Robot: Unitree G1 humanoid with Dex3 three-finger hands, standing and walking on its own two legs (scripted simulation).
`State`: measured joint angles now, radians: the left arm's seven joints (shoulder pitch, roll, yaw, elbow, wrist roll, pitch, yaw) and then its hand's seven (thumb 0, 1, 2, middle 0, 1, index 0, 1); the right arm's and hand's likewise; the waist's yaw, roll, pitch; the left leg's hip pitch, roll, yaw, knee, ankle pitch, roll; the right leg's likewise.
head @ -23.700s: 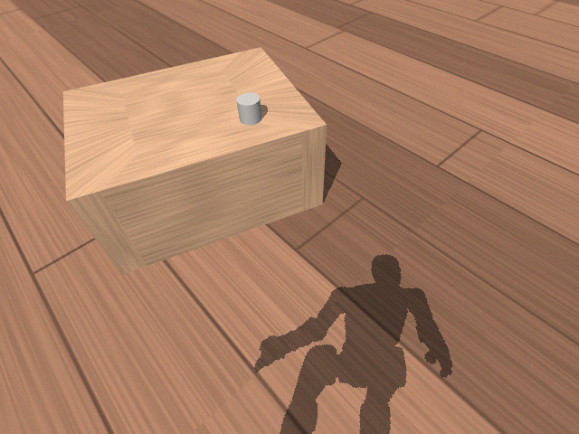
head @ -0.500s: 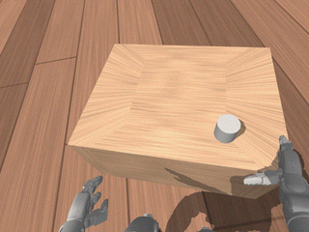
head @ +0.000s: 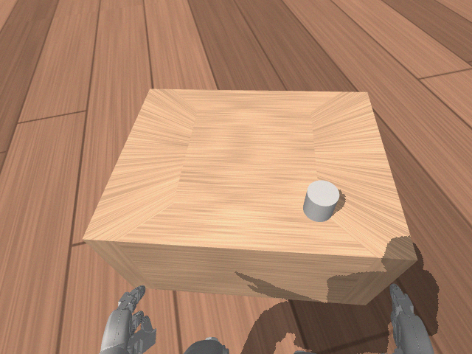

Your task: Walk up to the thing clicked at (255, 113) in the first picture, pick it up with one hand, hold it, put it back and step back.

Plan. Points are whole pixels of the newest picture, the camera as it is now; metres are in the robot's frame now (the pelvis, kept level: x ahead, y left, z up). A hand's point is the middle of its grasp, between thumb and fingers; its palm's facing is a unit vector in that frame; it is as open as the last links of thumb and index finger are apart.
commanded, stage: home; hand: right
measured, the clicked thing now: (320, 201) +0.54 -0.18 -0.23
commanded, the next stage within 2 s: stand in 1.76 s
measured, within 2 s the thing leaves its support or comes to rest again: neither
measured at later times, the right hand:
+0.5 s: hand (375, 338) +0.17 -0.19 -0.06, palm faces +0.10 +0.96 -0.27, open 17.7 cm
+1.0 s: hand (374, 328) +0.18 -0.19 -0.06, palm faces +0.08 +0.96 -0.26, open 17.7 cm
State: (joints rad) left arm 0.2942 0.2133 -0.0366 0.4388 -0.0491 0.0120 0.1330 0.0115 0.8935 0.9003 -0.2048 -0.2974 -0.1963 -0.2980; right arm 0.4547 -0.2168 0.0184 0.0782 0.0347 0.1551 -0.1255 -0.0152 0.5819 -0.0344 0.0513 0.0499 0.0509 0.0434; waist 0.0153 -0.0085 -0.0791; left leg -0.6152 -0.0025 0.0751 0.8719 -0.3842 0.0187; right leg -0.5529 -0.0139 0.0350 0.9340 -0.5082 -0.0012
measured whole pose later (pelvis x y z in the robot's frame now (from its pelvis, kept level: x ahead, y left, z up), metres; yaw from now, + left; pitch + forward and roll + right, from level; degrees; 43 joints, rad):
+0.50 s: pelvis -0.01 -0.01 +0.00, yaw +0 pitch +6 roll +2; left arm 0.26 0.21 -0.04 0.50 -0.02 -0.12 0.15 0.01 0.90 0.90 -0.21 -0.30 -0.20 -0.30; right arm 0.44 -0.21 0.02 0.05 0.02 0.21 -0.14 -0.01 0.60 -0.01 0.04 0.04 0.04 0.04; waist 0.02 -0.02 -0.09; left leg -0.60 0.00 0.07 0.86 -0.37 0.01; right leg -0.55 -0.01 0.03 0.94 -0.50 -0.01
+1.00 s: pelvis +0.01 -0.01 +0.00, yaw +0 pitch +7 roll +2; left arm 0.27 0.21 -0.04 0.50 -0.02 -0.12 0.15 0.01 0.90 0.90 -0.21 -0.30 -0.20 -0.30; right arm 0.44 -0.21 0.02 0.04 0.02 0.24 -0.12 -0.01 0.59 -0.02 0.05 0.05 0.05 0.04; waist 0.02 -0.02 -0.09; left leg -0.59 0.00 0.06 0.86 -0.39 0.00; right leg -0.53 -0.01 0.02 0.92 -0.52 -0.01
